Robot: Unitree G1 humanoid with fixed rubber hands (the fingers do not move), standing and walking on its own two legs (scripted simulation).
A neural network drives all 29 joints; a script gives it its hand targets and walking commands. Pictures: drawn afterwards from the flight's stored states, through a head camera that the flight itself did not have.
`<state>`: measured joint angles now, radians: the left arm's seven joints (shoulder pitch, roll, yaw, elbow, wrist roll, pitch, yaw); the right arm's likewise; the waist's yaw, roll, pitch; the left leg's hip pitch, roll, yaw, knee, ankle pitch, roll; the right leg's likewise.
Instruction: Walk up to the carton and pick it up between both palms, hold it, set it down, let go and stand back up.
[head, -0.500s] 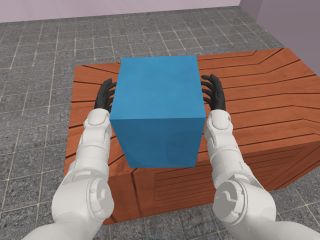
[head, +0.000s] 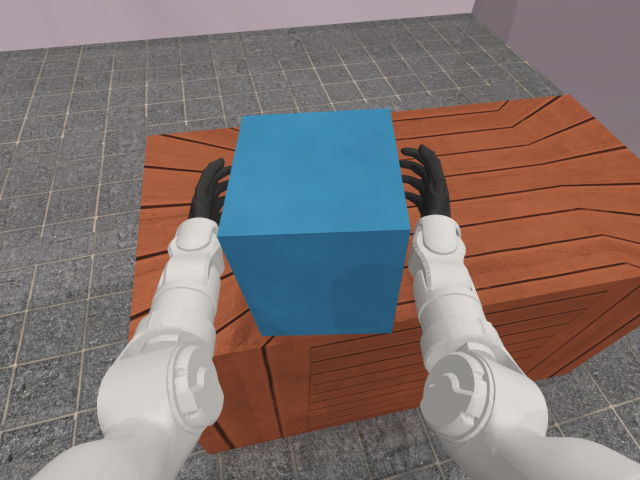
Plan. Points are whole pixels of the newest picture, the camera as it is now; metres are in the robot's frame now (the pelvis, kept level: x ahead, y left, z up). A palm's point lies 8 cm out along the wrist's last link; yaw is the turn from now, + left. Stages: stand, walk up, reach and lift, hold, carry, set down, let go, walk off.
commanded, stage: set down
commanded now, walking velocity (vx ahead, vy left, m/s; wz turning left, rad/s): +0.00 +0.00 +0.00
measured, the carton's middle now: (321, 230) +0.44 -0.01 +0.04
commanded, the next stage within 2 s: none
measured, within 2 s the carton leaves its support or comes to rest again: rests again in 1.88 s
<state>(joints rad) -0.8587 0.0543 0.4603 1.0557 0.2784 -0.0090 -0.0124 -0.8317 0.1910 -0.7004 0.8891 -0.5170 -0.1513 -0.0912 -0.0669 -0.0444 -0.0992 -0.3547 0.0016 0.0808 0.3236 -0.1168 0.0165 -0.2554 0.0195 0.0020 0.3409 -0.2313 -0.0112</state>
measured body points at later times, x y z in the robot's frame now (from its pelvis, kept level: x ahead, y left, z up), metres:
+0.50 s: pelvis +0.00 +0.00 +0.00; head +0.04 +0.02 +0.45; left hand +0.44 +0.14 +0.06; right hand +0.41 -0.15 +0.09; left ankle +0.02 +0.10 -0.75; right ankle -0.05 -0.11 -0.75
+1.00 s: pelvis +0.00 +0.00 +0.00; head +0.04 +0.02 +0.45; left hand +0.44 +0.14 +0.06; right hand +0.41 -0.15 +0.09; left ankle +0.02 +0.10 -0.75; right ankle -0.05 -0.11 -0.75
